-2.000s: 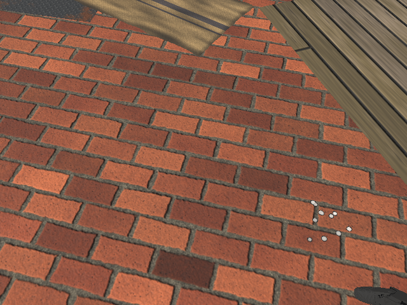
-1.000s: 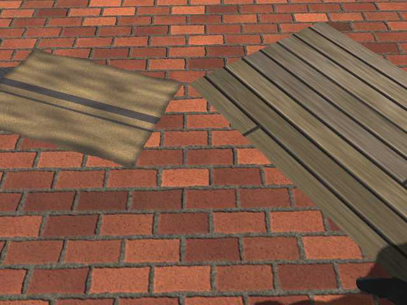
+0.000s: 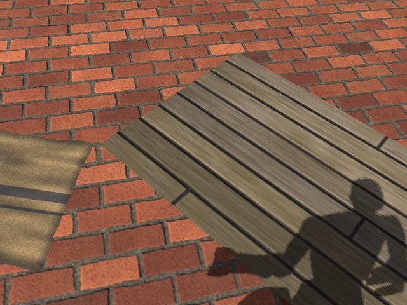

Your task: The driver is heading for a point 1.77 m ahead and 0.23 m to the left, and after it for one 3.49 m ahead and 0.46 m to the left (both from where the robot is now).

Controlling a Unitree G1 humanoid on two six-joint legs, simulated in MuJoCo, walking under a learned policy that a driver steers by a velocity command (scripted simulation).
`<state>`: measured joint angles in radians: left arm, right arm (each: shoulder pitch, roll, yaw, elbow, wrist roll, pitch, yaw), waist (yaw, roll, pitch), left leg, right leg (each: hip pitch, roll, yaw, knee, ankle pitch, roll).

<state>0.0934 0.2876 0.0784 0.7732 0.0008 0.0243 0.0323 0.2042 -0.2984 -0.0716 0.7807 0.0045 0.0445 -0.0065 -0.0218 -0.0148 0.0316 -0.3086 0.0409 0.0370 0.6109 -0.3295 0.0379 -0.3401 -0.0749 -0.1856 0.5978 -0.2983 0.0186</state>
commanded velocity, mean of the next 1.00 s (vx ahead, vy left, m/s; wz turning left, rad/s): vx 0.01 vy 0.00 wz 0.34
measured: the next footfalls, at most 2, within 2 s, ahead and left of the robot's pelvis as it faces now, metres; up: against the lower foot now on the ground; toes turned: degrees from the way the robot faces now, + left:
right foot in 0.48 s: +0.11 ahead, -0.12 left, +0.00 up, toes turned +21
left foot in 0.80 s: +0.00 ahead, +0.12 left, +0.00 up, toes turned +17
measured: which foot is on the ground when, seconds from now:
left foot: down 0.00-0.48, up 0.50-0.78, down 0.80-1.00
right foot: up 0.00-0.46, down 0.48-1.00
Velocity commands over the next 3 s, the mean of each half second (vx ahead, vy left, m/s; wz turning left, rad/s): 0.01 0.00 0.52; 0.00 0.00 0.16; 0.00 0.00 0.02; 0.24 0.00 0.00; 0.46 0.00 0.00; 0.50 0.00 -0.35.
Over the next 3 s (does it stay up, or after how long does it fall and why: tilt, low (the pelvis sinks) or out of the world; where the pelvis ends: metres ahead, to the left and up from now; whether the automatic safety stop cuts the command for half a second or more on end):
stays up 0.68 0.16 0.02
